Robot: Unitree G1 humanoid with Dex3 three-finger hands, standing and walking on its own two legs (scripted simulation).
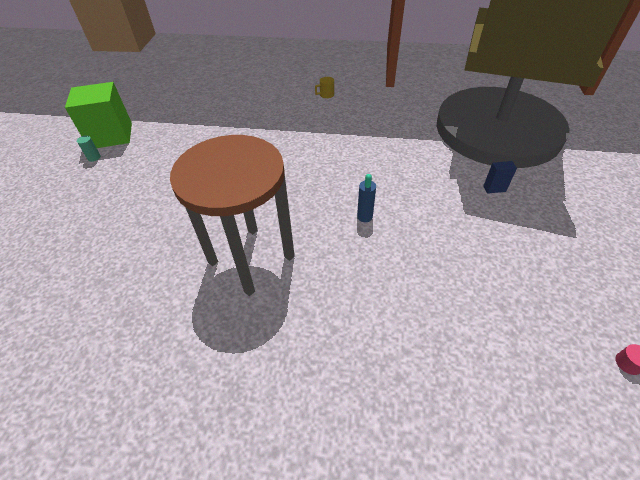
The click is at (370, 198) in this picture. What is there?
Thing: necked bottle
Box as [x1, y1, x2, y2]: [357, 174, 375, 221]
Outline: 369,174 365,176 365,180 362,181 359,185 357,217 361,221 368,221 372,217 375,184 370,180 371,176
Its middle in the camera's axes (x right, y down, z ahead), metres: +0.20 -0.18 +1.63
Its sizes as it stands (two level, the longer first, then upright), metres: 0.069 0.069 0.241
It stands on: the floor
